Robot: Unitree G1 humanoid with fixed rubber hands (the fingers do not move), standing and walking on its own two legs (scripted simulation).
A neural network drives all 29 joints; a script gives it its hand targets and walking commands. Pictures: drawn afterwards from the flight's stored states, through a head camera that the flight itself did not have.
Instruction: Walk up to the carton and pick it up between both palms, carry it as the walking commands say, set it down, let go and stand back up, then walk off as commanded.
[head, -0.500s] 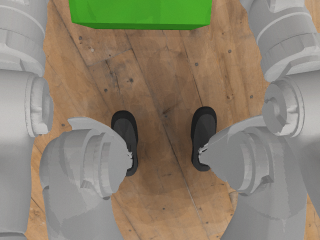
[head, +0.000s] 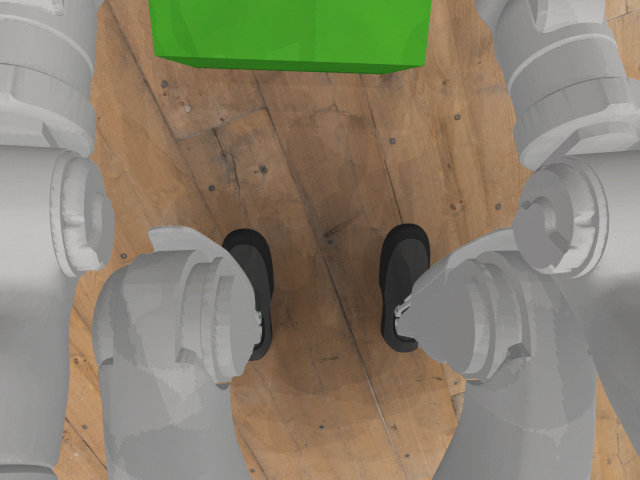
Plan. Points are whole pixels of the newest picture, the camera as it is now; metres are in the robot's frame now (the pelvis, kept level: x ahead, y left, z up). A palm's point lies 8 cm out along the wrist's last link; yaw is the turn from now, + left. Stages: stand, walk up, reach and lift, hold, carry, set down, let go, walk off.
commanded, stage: reach and lift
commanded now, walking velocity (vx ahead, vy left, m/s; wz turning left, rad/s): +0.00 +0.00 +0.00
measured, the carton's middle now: out of the picture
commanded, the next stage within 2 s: none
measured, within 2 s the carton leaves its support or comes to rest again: leaves its support in 0.48 s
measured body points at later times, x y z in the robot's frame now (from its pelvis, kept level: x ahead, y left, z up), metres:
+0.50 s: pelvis +0.00 +0.00 +0.00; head +0.37 +0.05 +0.23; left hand +0.56 +0.21 -0.19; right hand +0.57 -0.12 -0.18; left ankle +0.10 +0.11 -0.31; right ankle +0.11 -0.13 -0.31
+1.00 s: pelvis +0.00 -0.01 +0.04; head +0.36 +0.05 +0.29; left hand +0.57 +0.22 -0.11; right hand +0.56 -0.11 -0.12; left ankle +0.10 +0.11 -0.31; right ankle +0.11 -0.13 -0.31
